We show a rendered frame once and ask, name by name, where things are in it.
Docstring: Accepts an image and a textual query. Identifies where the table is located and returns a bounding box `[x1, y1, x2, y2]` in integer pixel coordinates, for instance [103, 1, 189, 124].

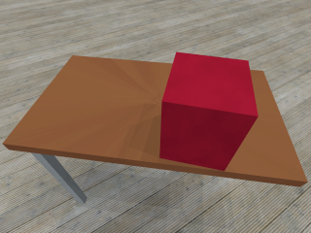
[3, 55, 308, 204]

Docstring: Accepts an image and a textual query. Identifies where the carton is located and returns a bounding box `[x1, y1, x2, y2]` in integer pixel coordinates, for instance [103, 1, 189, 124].
[159, 51, 259, 171]

